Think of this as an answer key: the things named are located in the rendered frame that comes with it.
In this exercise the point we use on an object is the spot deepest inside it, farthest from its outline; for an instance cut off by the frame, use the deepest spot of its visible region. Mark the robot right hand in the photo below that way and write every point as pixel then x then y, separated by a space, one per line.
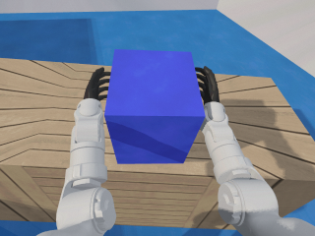
pixel 210 91

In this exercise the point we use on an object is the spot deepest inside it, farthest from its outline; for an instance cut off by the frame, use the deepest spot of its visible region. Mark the left robot upper arm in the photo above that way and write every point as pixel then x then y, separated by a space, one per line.
pixel 89 212

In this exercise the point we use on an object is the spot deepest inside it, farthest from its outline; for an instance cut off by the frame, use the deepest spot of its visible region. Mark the right robot upper arm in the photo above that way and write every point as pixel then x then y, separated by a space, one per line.
pixel 251 206

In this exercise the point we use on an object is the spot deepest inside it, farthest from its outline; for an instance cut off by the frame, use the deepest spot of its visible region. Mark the pedestal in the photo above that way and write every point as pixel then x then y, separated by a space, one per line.
pixel 38 100

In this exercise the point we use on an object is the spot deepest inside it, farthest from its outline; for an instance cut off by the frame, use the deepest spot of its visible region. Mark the robot left hand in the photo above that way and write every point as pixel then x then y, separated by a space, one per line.
pixel 93 90

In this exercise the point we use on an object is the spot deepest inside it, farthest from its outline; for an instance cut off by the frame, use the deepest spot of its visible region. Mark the robot left forearm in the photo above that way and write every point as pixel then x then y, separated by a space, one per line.
pixel 87 168

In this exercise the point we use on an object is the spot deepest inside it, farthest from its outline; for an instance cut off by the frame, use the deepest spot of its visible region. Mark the robot right forearm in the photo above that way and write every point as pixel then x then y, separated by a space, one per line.
pixel 224 150

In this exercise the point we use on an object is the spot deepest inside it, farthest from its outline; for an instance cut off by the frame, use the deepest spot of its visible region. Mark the carton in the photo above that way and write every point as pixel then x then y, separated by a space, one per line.
pixel 154 108

